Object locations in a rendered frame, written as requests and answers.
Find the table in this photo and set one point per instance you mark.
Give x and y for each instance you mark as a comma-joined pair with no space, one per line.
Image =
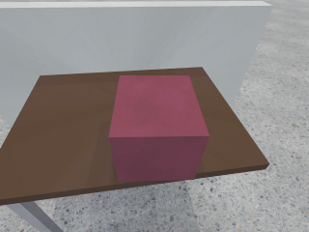
59,143

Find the carton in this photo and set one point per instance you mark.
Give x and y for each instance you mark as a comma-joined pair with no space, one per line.
157,131

